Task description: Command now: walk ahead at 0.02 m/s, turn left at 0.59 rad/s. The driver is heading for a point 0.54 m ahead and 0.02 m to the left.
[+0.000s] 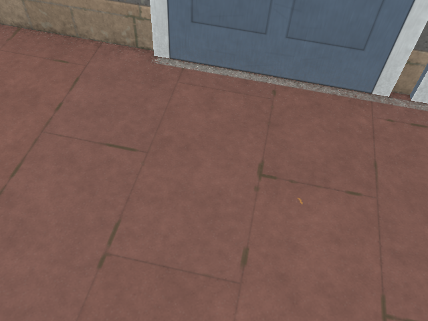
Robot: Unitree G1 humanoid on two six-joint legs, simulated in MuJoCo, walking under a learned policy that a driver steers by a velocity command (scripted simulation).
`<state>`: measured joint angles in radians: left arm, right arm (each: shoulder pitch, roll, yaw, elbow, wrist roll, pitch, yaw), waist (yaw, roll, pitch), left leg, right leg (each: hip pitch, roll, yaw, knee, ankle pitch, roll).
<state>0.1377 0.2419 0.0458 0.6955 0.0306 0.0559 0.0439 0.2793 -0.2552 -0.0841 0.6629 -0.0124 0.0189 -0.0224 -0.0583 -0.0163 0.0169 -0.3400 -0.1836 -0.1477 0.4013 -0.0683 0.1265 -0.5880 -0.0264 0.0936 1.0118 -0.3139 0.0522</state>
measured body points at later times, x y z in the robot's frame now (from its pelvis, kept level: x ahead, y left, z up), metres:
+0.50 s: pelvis +0.02 -0.07 +0.01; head +0.05 -0.09 +0.45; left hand +0.08 +0.22 -0.07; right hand +0.21 -0.30 -0.12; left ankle -0.05 +0.06 -0.66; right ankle +0.05 -0.15 -0.74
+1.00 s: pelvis +0.10 -0.07 +0.00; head +0.10 -0.07 +0.45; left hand +0.17 +0.23 -0.09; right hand +0.20 -0.32 -0.13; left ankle -0.04 +0.03 -0.74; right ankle +0.21 -0.15 -0.72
